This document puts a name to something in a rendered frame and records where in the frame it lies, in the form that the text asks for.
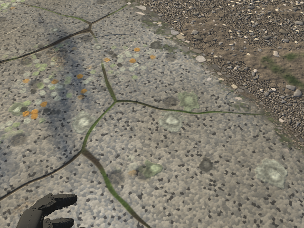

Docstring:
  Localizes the left robot hand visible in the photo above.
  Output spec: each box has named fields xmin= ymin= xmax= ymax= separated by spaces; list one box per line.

xmin=16 ymin=193 xmax=85 ymax=228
